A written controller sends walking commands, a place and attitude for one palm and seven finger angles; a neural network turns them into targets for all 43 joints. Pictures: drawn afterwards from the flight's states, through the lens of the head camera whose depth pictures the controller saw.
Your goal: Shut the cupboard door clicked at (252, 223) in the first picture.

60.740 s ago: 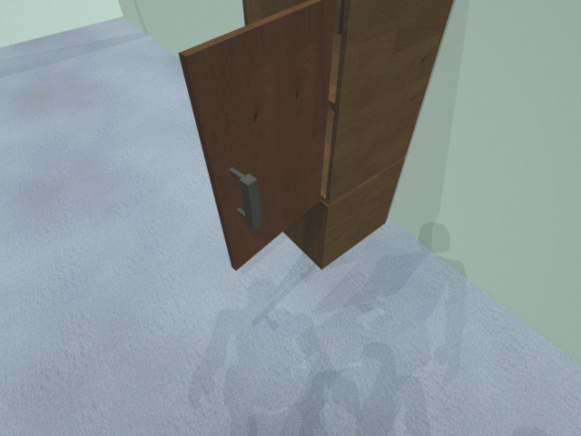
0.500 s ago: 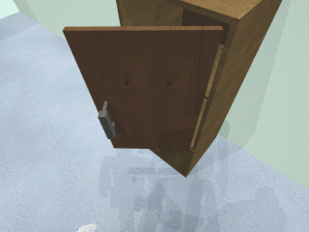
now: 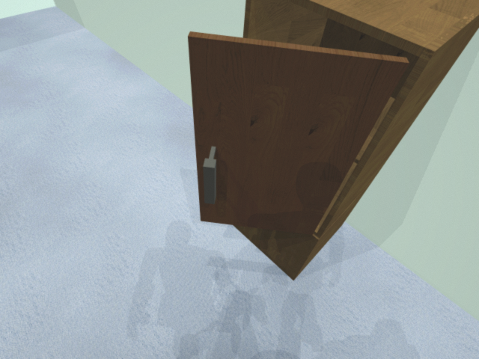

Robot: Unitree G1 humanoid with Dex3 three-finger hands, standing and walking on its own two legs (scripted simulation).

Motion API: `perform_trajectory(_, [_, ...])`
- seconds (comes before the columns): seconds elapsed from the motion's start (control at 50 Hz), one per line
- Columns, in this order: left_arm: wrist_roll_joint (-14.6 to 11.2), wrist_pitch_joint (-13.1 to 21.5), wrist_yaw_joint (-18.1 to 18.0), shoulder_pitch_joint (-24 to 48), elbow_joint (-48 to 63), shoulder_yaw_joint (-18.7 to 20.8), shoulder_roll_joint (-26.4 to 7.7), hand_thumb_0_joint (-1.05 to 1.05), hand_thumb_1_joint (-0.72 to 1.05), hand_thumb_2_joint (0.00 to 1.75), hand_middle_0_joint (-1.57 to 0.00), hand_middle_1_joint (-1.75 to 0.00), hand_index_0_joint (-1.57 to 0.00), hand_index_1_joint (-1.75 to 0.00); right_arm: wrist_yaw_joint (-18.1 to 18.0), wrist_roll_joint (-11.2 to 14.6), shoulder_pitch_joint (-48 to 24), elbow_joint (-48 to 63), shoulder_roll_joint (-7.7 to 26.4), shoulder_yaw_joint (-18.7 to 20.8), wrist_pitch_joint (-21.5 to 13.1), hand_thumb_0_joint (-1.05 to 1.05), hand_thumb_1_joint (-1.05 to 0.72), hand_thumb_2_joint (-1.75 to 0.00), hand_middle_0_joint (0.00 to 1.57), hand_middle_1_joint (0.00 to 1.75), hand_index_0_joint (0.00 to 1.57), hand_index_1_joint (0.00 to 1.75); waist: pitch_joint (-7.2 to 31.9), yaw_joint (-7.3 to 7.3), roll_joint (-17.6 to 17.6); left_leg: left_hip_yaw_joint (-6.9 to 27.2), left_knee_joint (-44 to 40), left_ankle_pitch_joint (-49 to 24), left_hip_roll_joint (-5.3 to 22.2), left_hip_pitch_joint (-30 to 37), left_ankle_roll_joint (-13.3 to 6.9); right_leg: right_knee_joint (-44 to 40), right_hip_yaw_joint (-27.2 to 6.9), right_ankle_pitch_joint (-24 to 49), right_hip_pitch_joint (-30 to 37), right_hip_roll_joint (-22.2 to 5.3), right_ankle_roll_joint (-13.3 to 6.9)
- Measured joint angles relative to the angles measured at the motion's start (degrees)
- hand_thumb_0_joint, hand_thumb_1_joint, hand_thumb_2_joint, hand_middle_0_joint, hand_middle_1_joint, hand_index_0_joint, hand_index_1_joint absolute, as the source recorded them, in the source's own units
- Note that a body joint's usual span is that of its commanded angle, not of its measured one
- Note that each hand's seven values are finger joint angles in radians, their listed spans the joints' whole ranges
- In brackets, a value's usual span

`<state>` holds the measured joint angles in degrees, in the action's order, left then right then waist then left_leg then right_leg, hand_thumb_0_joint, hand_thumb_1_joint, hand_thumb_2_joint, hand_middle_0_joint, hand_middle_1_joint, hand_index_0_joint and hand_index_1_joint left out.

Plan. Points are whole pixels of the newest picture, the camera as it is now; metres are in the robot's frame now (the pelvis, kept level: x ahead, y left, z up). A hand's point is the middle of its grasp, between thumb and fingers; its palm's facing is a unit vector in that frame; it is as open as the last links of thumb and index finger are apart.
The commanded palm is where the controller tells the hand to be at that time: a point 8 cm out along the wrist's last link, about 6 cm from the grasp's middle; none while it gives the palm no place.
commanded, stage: come to a stop and stand still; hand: left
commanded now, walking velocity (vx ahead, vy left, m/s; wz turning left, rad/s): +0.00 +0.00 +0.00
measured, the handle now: (211, 175) +0.51 +0.12 -0.07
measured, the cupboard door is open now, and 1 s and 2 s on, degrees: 39 39 39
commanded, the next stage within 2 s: look again from close up in 0.48 s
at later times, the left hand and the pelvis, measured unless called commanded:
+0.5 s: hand out of the picture -0.03 +0.15 -0.18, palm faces +0.00 -0.99 -0.15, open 7.3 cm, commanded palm none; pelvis -0.03 -0.01 +0.00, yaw -1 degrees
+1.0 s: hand out of the picture +0.00 +0.18 -0.18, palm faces -0.01 -0.98 -0.22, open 7.4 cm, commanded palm none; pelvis -0.01 +0.00 -0.01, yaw -1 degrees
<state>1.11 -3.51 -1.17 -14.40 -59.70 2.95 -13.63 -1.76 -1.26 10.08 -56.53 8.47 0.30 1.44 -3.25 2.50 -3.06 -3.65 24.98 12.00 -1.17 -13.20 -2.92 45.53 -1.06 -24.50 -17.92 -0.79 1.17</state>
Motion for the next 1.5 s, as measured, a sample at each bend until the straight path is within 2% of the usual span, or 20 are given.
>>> perform_trajectory(0.04, [-0.13, 0.31, -0.02, -0.67, -0.69, -0.59, 0.77, 0.01, 0.91, 0.90, -0.20, -0.30, -0.20, -0.30, -0.05, 0.23, 0.03, -0.58, -0.24, 0.11, -0.29, 0.01, -0.90, -0.90, 0.20, 0.30, 0.20, 0.30, 0.04, -0.28, 0.58, -0.48, -0.22, -0.42, -0.37, -0.46, -0.13, -6.70, 0.54, 1.44, 3.76, -0.14, -0.12])
perform_trajectory(0.08, [-0.20, 1.15, -0.17, -1.49, -1.28, -1.15, 1.45, 0.01, 0.91, 0.90, -0.20, -0.30, -0.20, -0.30, -0.04, 0.69, 0.27, -1.35, -0.34, 0.26, -0.53, 0.01, -0.91, -0.90, 0.21, 0.30, 0.20, 0.30, 0.44, -0.43, 0.61, -1.23, 0.66, -0.26, -1.04, -1.46, -0.03, -15.92, 0.15, 6.76, 8.12, -0.51, -0.55])
perform_trajectory(0.1, [-0.17, 1.66, -0.37, -1.65, -1.90, -1.37, 2.03, 0.01, 0.91, 0.90, -0.20, -0.30, -0.20, -0.30, 0.03, 0.97, 0.18, -1.93, -0.24, 0.38, -0.54, 0.01, -0.91, -0.90, 0.21, 0.30, 0.21, 0.30, 0.50, -0.41, 1.01, -1.63, 1.35, -0.01, -0.99, -1.96, 0.11, -18.68, -0.19, 5.03, 9.35, -0.54, -0.81])
perform_trajectory(0.18, [-0.28, 2.63, -0.38, -2.00, -3.59, -2.57, 4.76, 0.01, 0.91, 0.90, -0.20, -0.30, -0.20, -0.30, 0.06, 1.16, 0.68, -3.63, 1.20, 1.05, -0.80, 0.00, -0.93, -0.90, 0.21, 0.30, 0.20, 0.30, 0.34, -2.15, 3.75, -1.14, -1.03, -1.71, -0.17, -0.49, 0.41, -20.95, 0.22, 7.24, 10.58, 0.41, -1.04])
perform_trajectory(0.3, [-0.42, 3.07, -0.67, -1.55, -4.24, -3.08, 5.69, 0.01, 0.91, 0.90, -0.20, -0.30, -0.20, -0.30, 0.35, 0.88, 3.78, -7.25, 0.96, 0.36, -0.68, 0.00, -0.92, -0.90, 0.20, 0.30, 0.20, 0.30, 1.12, -2.75, 2.19, -0.94, -3.26, -3.14, 0.15, 1.70, 0.86, -22.36, 0.37, 8.33, 12.37, 0.81, -1.46])
perform_trajectory(0.42, [-0.42, 2.83, -0.74, -1.27, -4.72, -2.92, 5.03, 0.02, 0.93, 0.90, -0.20, -0.30, -0.20, -0.30, 0.12, 0.66, 6.82, -9.27, 0.08, 0.11, -0.20, 0.01, -0.91, -0.90, 0.20, 0.30, 0.20, 0.30, 1.15, -3.13, 0.65, -0.71, -3.89, -3.82, 0.75, 1.96, 1.34, -23.25, 0.54, 9.16, 12.74, 1.45, -1.96])
perform_trajectory(0.58, [-0.68, 3.13, -0.58, -1.64, -5.07, -2.82, 5.71, 0.01, 0.92, 0.90, -0.20, -0.30, -0.20, -0.30, -0.21, 0.59, 8.90, -10.06, -0.71, 0.03, -0.49, 0.01, -0.91, -0.90, 0.20, 0.30, 0.20, 0.30, 0.00, -3.29, 1.30, -0.46, -4.25, -4.39, 0.79, 1.15, 1.33, -23.70, 0.78, 9.70, 12.05, 1.53, -2.01])
perform_trajectory(0.64, [-0.23, 4.49, -1.32, -2.46, -4.19, -3.72, 6.37, 0.01, 0.91, 0.90, -0.20, -0.30, -0.20, -0.30, 0.54, 0.45, 8.87, -8.27, -0.19, -0.12, -0.80, 0.01, -0.91, -0.90, 0.20, 0.30, 0.20, 0.30, -0.36, -3.72, 3.36, 0.18, 0.86, -2.15, 1.70, -2.20, 1.36, -22.23, 1.39, 9.18, 10.58, 2.34, -1.97])
perform_trajectory(0.7, [-0.19, 4.92, -1.23, -2.96, -3.55, -4.07, 6.52, 0.01, 0.91, 0.90, -0.20, -0.30, -0.20, -0.30, 0.85, 0.08, 8.85, -6.30, 0.17, -0.08, -1.41, 0.01, -0.91, -0.90, 0.20, 0.30, 0.20, 0.30, -0.16, -4.29, 4.97, 0.62, 4.42, -0.15, 1.39, -4.27, 0.68, -18.86, 1.90, 7.10, 8.82, 2.04, -1.83])
perform_trajectory(0.8, [-0.28, 5.13, -1.39, -3.43, -3.02, -4.00, 5.95, 0.01, 0.91, 0.90, -0.20, -0.30, -0.20, -0.30, 0.70, -0.18, 7.91, -5.05, -0.19, -0.62, -1.76, 0.01, -0.91, -0.90, 0.20, 0.30, 0.20, 0.30, 1.37, -3.59, 5.69, -0.08, 5.56, 1.26, 0.34, -4.04, 0.20, -15.94, 1.32, 4.82, 8.17, 0.87, -1.24])
perform_trajectory(0.9, [-0.27, 5.23, -1.45, -3.34, -2.22, -4.01, 5.28, 0.01, 0.91, 0.90, -0.20, -0.30, -0.20, -0.30, 0.64, 0.09, 6.81, -5.37, 0.97, -0.53, -1.92, 0.03, -0.94, -0.90, 0.20, 0.30, 0.20, 0.30, 2.14, -2.76, 4.99, -0.96, 4.79, 1.76, -0.29, -2.71, 0.00, -15.42, 0.46, 3.88, 8.69, 0.16, -0.92])
perform_trajectory(1.08, [-0.25, 4.98, -1.17, -1.72, -1.51, -3.90, 3.54, 0.01, 0.91, 0.90, -0.20, -0.30, -0.20, -0.30, 0.57, 0.43, 3.49, -5.03, 1.81, -0.58, -2.87, 0.02, -0.92, -0.90, 0.20, 0.30, 0.20, 0.30, 1.66, -2.38, 2.03, -1.53, 3.26, 1.79, -0.02, -1.22, 0.28, -16.98, -0.19, 4.11, 9.93, 0.41, -1.13])
perform_trajectory(1.28, [-0.13, 4.39, -0.86, -0.32, -1.51, -3.62, 1.87, 0.01, 0.91, 0.90, -0.20, -0.30, -0.20, -0.30, 0.32, 0.37, 0.63, -5.30, 2.60, -0.46, -2.61, 0.01, -0.91, -0.90, 0.20, 0.30, 0.20, 0.30, 1.56, -2.05, 0.91, -1.47, 2.77, 2.05, 0.38, -0.51, 0.59, -18.45, -0.20, 4.44, 11.02, 0.82, -1.30])
perform_trajectory(1.4, [0.53, 3.07, 0.05, -1.79, -1.27, -2.99, 1.53, 0.01, 0.91, 0.90, -0.20, -0.30, -0.20, -0.30, 0.39, -0.12, 1.39, -4.68, 1.30, -0.07, -1.84, 0.01, -0.91, -0.90, 0.20, 0.30, 0.20, 0.30, 2.23, -2.09, 0.14, -1.93, 4.64, 3.73, 0.48, -1.39, 0.81, -14.93, -0.57, 2.14, 9.23, 0.83, -1.87])
perform_trajectory(1.46, [0.73, 2.67, 0.56, -2.76, -0.85, -2.50, 1.61, 0.01, 0.91, 0.90, -0.20, -0.30, -0.20, -0.30, 0.23, -0.30, 2.06, -4.19, 0.80, 0.28, -1.55, 0.01, -0.90, -0.90, 0.20, 0.30, 0.20, 0.30, 2.05, -1.73, 0.22, -2.54, 6.28, 4.88, 1.25, -2.42, 1.33, -12.74, 0.82, 1.03, 7.50, 0.74, -2.41])
perform_trajectory(1.5, [0.78, 2.62, 0.83, -3.31, -0.81, -2.24, 1.97, 0.01, 0.91, 0.90, -0.20, -0.30, -0.20, -0.30, 0.07, -0.32, 2.65, -4.11, 0.84, 0.57, -1.41, 0.01, -0.90, -0.90, 0.20, 0.30, 0.20, 0.30, 1.82, -1.98, 1.19, -2.16, 7.73, 5.81, 2.31, -3.19, 1.96, -12.78, 1.40, 0.81, 7.44, 1.67, -3.17])
